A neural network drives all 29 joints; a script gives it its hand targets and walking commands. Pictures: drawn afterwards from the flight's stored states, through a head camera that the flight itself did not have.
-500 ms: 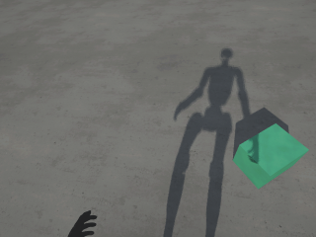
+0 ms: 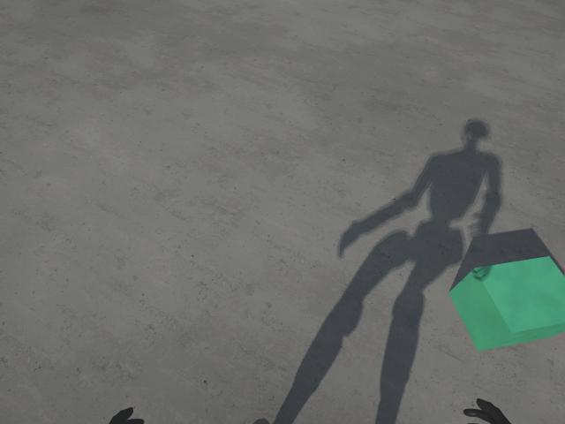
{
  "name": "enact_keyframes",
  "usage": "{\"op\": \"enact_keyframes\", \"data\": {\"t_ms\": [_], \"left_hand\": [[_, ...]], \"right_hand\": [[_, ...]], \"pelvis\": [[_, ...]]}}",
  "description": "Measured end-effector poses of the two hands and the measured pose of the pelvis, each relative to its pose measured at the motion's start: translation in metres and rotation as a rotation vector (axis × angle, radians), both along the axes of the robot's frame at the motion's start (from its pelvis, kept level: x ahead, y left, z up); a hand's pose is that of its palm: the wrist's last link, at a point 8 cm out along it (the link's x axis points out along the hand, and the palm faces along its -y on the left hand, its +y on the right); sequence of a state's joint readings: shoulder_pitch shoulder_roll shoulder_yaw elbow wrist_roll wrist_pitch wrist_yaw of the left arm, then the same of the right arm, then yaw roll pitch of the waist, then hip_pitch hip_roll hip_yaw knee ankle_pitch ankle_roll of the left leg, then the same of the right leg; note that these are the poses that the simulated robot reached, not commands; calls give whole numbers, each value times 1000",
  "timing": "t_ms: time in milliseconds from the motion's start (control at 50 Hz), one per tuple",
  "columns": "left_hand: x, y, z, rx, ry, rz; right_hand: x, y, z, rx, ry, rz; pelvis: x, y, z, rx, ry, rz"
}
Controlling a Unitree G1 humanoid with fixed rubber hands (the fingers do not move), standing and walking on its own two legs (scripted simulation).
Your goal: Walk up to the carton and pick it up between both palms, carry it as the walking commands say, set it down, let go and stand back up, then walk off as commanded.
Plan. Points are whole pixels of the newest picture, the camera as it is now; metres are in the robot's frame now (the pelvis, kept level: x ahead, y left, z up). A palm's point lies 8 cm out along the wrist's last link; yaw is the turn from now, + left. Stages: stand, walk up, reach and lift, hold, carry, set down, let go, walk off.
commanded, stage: walk off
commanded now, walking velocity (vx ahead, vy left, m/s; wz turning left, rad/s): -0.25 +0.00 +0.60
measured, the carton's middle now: (513, 303) +0.58 -0.81 -0.67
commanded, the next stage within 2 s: none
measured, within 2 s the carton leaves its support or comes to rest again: neither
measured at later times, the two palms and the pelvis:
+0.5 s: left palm out of the picture -0.08 +0.23 -0.09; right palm out of the picture -0.01 -0.31 -0.14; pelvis -0.15 -0.05 +0.00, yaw +18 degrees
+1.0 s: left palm out of the picture -0.36 +0.20 -0.12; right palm out of the picture -0.04 -0.25 -0.10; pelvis -0.29 -0.08 +0.00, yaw +35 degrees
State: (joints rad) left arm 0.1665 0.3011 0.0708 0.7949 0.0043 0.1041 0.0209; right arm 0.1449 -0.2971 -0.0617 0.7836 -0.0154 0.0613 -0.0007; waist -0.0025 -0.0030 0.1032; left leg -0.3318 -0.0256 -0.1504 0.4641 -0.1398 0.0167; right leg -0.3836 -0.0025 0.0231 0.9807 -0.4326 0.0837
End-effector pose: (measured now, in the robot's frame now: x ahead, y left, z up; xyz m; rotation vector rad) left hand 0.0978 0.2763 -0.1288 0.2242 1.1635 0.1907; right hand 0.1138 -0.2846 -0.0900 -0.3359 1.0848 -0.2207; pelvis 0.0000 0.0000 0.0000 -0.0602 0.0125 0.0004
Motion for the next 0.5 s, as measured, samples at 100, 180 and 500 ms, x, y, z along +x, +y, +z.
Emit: {"op": "enact_keyframes", "data": {"t_ms": [100,180,500], "left_hand": [[-28,-12,10,31,-47,40],[-76,-20,18,99,-46,86],[-181,-44,42,114,-181,214]], "right_hand": [[-30,-5,-19,54,32,31],[-52,-18,-41,105,43,50],[-122,-21,-48,123,168,215]], "pelvis": [[-34,-14,-3,14,4,54],[-61,-33,-11,41,5,99],[-150,-54,-3,114,-7,319]]}}
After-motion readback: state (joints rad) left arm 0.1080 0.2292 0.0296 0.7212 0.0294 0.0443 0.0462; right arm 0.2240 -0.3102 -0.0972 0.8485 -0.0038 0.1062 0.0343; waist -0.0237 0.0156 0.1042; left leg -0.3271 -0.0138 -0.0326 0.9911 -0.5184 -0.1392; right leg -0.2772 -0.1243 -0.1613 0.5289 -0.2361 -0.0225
